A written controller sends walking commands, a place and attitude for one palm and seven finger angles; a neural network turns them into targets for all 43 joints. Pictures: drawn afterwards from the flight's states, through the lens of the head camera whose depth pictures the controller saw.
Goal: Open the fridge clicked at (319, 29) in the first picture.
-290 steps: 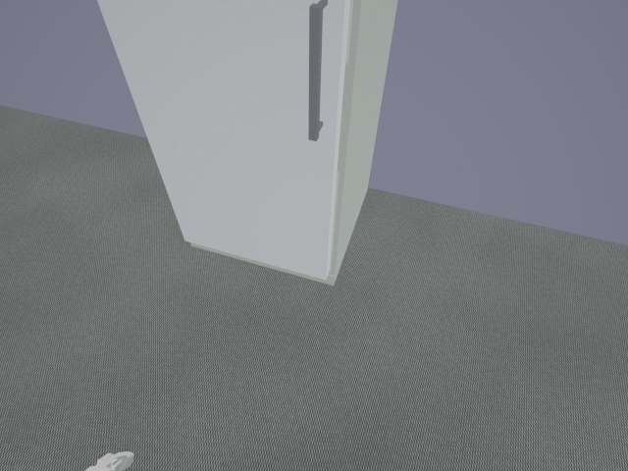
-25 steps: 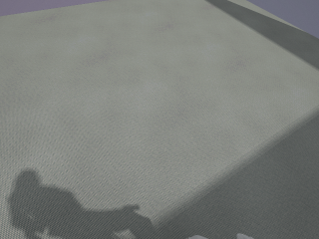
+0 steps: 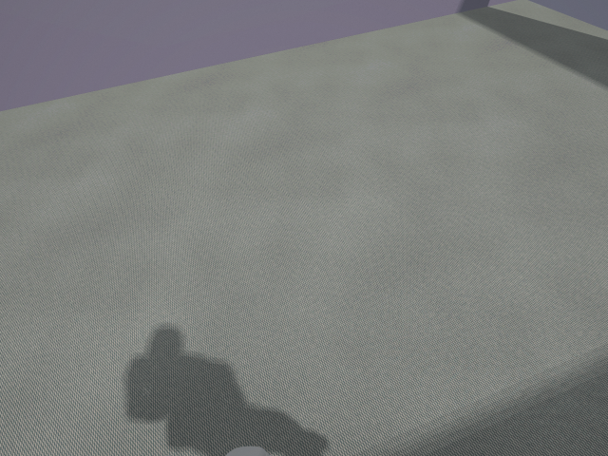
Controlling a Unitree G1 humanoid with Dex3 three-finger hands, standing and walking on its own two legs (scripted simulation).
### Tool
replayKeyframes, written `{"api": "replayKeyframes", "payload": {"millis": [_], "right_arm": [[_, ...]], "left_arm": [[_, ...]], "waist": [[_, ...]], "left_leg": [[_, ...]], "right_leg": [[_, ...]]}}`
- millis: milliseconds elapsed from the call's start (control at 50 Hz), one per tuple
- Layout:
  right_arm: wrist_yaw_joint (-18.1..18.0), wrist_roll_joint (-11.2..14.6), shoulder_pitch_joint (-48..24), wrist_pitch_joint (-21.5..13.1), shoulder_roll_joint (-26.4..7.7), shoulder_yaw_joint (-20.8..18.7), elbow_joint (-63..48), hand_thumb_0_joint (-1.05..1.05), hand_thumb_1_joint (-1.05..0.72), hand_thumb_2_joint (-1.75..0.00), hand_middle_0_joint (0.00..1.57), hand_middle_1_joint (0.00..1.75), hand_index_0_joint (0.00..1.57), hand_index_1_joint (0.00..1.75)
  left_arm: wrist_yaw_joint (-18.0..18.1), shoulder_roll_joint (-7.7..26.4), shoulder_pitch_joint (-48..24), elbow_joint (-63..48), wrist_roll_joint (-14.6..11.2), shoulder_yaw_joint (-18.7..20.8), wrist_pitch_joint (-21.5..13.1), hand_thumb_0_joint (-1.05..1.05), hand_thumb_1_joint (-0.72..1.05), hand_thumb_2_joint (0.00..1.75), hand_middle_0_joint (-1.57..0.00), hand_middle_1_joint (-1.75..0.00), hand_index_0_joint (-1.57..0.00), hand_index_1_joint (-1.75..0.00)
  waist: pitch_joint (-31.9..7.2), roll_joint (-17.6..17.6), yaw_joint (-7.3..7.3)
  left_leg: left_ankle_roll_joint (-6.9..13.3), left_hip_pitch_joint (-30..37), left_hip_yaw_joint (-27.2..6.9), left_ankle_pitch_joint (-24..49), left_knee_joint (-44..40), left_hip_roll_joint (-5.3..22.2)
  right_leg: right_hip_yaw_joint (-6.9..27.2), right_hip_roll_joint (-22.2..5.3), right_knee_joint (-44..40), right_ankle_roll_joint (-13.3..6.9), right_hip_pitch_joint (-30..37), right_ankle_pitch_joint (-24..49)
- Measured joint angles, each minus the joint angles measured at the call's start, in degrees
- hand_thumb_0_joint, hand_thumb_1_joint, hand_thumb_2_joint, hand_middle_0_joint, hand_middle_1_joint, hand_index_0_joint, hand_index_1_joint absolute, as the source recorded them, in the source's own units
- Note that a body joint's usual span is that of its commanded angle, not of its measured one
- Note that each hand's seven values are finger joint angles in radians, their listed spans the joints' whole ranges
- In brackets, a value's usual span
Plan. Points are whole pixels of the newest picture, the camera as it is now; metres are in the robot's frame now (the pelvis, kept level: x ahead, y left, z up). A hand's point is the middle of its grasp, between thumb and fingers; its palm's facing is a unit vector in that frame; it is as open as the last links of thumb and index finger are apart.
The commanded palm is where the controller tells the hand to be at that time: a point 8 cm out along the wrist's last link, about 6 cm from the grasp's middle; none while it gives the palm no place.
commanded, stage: walk to a spot facing it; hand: right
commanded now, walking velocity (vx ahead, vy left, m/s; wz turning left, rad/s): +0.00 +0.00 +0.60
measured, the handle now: out of the picture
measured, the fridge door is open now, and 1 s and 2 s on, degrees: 0 0 0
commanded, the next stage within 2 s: turn to face it in 0.32 s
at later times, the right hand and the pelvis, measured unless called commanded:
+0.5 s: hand (379, 381) +0.28 -0.10 -0.17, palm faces -0.28 +0.93 -0.23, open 7.4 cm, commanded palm none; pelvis +0.09 +0.04 -0.02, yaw +16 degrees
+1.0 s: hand (451, 436) +0.20 -0.20 -0.18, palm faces -0.02 +0.98 -0.22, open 7.4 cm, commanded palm none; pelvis +0.12 -0.01 -0.01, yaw +4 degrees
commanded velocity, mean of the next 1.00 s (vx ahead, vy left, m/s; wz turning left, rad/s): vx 0.00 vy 0.00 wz -0.13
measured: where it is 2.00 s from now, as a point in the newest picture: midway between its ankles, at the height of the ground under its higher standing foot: outside the picture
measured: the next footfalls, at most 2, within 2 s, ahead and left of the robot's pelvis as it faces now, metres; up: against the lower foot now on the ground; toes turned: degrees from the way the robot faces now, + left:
left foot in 0.40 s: +0.13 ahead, +0.14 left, +0.00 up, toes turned +21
right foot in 0.80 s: +0.21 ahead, -0.07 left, +0.00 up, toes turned +0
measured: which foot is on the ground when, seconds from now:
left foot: up 0.00-0.38, down 0.40-0.82, up 0.84-1.00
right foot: down 0.00-0.40, up 0.42-0.78, down 0.80-1.00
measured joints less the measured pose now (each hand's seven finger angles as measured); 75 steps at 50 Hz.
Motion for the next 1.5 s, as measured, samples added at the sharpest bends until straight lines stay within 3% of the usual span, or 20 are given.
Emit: {"api": "replayKeyframes", "payload": {"millis": [100,220,300,380,420,460,500,540,600,680,780,800,820,880,960,1160,1300,1380,1440,1500], "right_arm": [[-0.5,0.3,-2.8,0.3,-0.2,-0.5,-2.0,0.01,-0.91,-0.9,0.2,0.3,0.2,0.3],[-0.8,0.3,-6.7,1.3,1.0,-0.2,-3.0,0.01,-0.91,-0.9,0.2,0.3,0.2,0.3],[-0.8,0.2,-9.7,1.4,2.3,0.4,-3.6,0.01,-0.91,-0.9,0.2,0.3,0.2,0.3],[-0.9,0.2,-12.0,-0.2,3.2,1.3,-5.2,0.01,-0.91,-0.9,0.2,0.3,0.2,0.3],[-1.2,0.2,-12.7,-2.4,3.0,1.7,-5.9,0.01,-0.91,-0.9,0.2,0.3,0.2,0.3],[-2.1,0.9,-13.1,-3.4,3.3,2.1,-6.0,0.0,-0.91,-0.9,0.2,0.3,0.2,0.3],[-2.9,1.1,-12.8,-3.3,3.6,2.6,-5.7,0.0,-0.91,-0.9,0.2,0.3,0.2,0.3],[-3.6,1.0,-11.9,-3.1,4.1,3.0,-4.7,0.0,-0.91,-0.9,0.2,0.3,0.2,0.3],[-3.8,0.8,-10.8,-3.1,4.9,4.0,-3.1,0.0,-0.9,-0.9,0.2,0.3,0.21,0.3],[-3.4,0.6,-10.3,-3.1,6.0,4.6,-2.2,0.0,-0.9,-0.9,0.21,0.3,0.21,0.3],[-3.6,0.4,-9.8,-2.9,5.7,3.9,-2.8,0.0,-0.91,-0.9,0.21,0.3,0.21,0.3],[-3.6,0.6,-9.4,-2.7,5.4,3.7,-2.9,0.0,-0.91,-0.89,0.21,0.3,0.21,0.3],[-3.6,0.7,-9.2,-2.3,4.7,3.3,-2.9,0.0,-0.91,-0.89,0.21,0.3,0.21,0.3],[-3.9,0.9,-8.1,-0.6,3.2,2.2,-2.5,0.0,-0.91,-0.9,0.21,0.3,0.21,0.3],[-3.5,0.6,-7.4,0.4,1.6,1.1,-1.5,0.0,-0.91,-0.9,0.2,0.3,0.2,0.3],[-3.7,0.8,-7.2,0.6,-0.9,0.2,-2.3,0.01,-0.91,-0.9,0.2,0.3,0.2,0.3],[-3.6,1.2,-10.0,0.4,0.8,1.3,-4.6,0.01,-0.91,-0.9,0.2,0.3,0.2,0.3],[-3.3,1.5,-9.3,-0.7,2.1,2.2,-6.7,0.0,-0.91,-0.9,0.2,0.3,0.2,0.3],[-3.7,0.9,-7.8,-0.7,3.6,3.2,-6.6,0.0,-0.9,-0.9,0.21,0.3,0.21,0.3],[-3.8,1.0,-5.7,-0.7,4.2,3.6,-5.8,0.0,-0.9,-0.9,0.21,0.3,0.21,0.3]], "left_arm": [[0.7,-1.4,3.9,3.3,-0.5,-0.2,0.2,0.0,0.9,0.89,-0.2,-0.3,-0.2,-0.3],[0.8,-2.5,7.1,6.3,-0.3,0.3,1.2,0.0,0.9,0.89,-0.2,-0.3,-0.2,-0.3],[0.5,-2.4,8.1,7.4,0.1,1.0,1.7,0.0,0.9,0.89,-0.2,-0.3,-0.2,-0.3],[0.0,-1.5,9.1,7.8,-0.1,1.8,2.3,0.0,0.9,0.89,-0.2,-0.3,-0.2,-0.3],[-0.5,-1.2,9.3,7.8,-0.7,2.0,3.2,0.0,0.9,0.89,-0.2,-0.3,-0.2,-0.3],[-0.2,-0.4,7.4,7.4,-1.0,2.1,4.6,0.0,0.9,0.89,-0.2,-0.3,-0.2,-0.3],[0.1,0.1,5.4,6.8,-0.9,2.1,5.0,0.0,0.9,0.89,-0.2,-0.3,-0.2,-0.3],[0.3,0.6,3.3,6.1,-0.6,2.0,5.0,0.0,0.91,0.89,-0.2,-0.3,-0.2,-0.3],[0.4,0.9,1.2,4.9,-0.6,1.6,4.6,0.0,0.91,0.89,-0.2,-0.3,-0.2,-0.3],[-0.1,0.5,0.3,4.7,-0.7,1.3,4.4,0.0,0.91,0.9,-0.2,-0.3,-0.2,-0.3],[-0.9,-0.2,0.0,4.9,-0.6,1.3,4.8,0.0,0.91,0.89,-0.2,-0.3,-0.2,-0.3],[-1.1,-0.2,0.1,4.7,-0.6,1.4,4.7,0.0,0.91,0.89,-0.2,-0.3,-0.2,-0.3],[-1.2,-0.4,-0.1,4.5,-0.5,1.4,4.6,0.0,0.91,0.89,-0.2,-0.3,-0.2,-0.3],[-1.3,-0.6,-0.6,3.2,0.0,1.4,3.8,0.0,0.91,0.89,-0.2,-0.3,-0.2,-0.3],[-0.6,-0.3,-0.6,2.2,0.0,1.3,3.4,0.0,0.91,0.89,-0.2,-0.3,-0.2,-0.3],[-0.9,0.3,0.8,2.5,-0.3,1.9,3.8,0.0,0.9,0.89,-0.2,-0.3,-0.2,-0.3],[-1.4,2.1,0.4,2.2,0.1,2.9,5.0,0.0,0.9,0.89,-0.2,-0.3,-0.2,-0.3],[-1.7,3.4,0.4,1.5,0.2,4.0,6.2,0.0,0.9,0.89,-0.2,-0.3,-0.2,-0.3],[-1.6,4.8,0.2,1.8,0.2,5.1,7.1,0.0,0.9,0.89,-0.2,-0.3,-0.2,-0.3],[-2.1,5.6,0.3,1.6,0.4,5.3,7.3,0.0,0.9,0.89,-0.2,-0.3,-0.2,-0.3]], "waist": [[1.2,-0.2,0.49],[2.7,-0.5,2.06],[4.0,-1.3,3.83],[4.5,-2.9,4.78],[4.3,-3.1,4.39],[5.1,-3.7,4.46],[4.7,-3.8,4.34],[3.5,-4.0,4.31],[1.6,-4.5,4.87],[0.4,-4.5,4.49],[0.8,-2.4,2.79],[0.8,-2.1,2.64],[1.0,-0.9,2.51],[1.8,0.1,1.99],[2.6,-0.9,2.22],[1.3,-2.2,2.67],[0.7,-3.7,4.18],[-0.4,-4.1,4.06],[-0.6,-5.3,3.35],[-0.8,-4.9,3.27]], "left_leg": [[-1.7,-5.3,0.6,4.9,2.1,1.6],[-2.6,-5.4,2.5,5.7,-5.0,3.2],[-1.7,-2.1,4.8,2.5,-14.9,3.2],[0.5,3.9,6.8,2.2,-26.8,1.0],[3.2,5.4,6.5,4.1,-28.8,0.1],[4.9,6.0,6.1,1.3,-27.2,-0.7],[5.2,8.2,5.6,1.0,-29.3,-1.1],[4.6,10.2,5.1,2.3,-32.4,-1.4],[4.5,12.7,5.4,3.5,-36.1,-1.3],[3.9,15.0,7.5,2.9,-37.3,-0.6],[2.3,15.6,11.2,-0.1,-33.9,1.6],[1.7,15.2,12.0,-1.2,-32.2,2.2],[1.1,14.2,12.2,-2.4,-30.0,3.6],[-0.8,7.7,7.5,-10.8,-15.3,3.5],[-1.9,0.9,2.5,-5.6,-2.1,2.9],[-4.2,1.3,-1.8,-2.0,-7.5,3.6],[-3.1,5.8,-1.5,-5.4,-18.5,1.0],[-1.0,12.8,-0.4,-3.2,-34.5,0.0],[1.9,13.6,1.6,-0.4,-35.6,0.5],[2.4,16.0,3.4,1.6,-38.5,2.3]], "right_leg": [[-3.3,-0.3,-3.8,-0.2,3.8,-0.2],[-8.0,-0.6,-2.8,0.3,6.0,-3.3],[-10.9,-1.4,-0.2,1.3,6.8,-6.4],[-13.3,-4.1,6.5,3.3,6.2,-11.1],[-10.0,-5.9,19.9,5.1,1.0,-13.8],[-1.4,-4.3,34.5,6.0,-5.8,-16.3],[3.7,-2.9,41.7,6.1,-10.8,-14.4],[6.7,-2.4,42.5,6.1,-14.3,-11.0],[9.2,-2.0,35.4,6.0,-16.2,-7.1],[9.6,-1.3,25.1,6.0,-14.5,-5.6],[6.5,0.4,14.9,5.8,-10.0,-4.1],[5.9,0.8,11.8,5.3,-8.6,-1.8],[5.5,1.9,11.0,2.9,-8.5,-1.7],[5.4,3.3,11.0,-1.4,-9.5,-1.9],[6.9,4.6,4.7,-2.0,-8.7,2.3],[12.5,7.2,-3.4,-1.9,-7.9,8.6],[17.6,8.8,-2.9,0.0,-10.3,10.8],[20.0,10.6,-0.9,2.0,-12.8,10.5],[18.1,11.1,16.2,4.1,-18.9,-3.9],[14.5,9.5,32.1,5.2,-22.4,-4.5]]}}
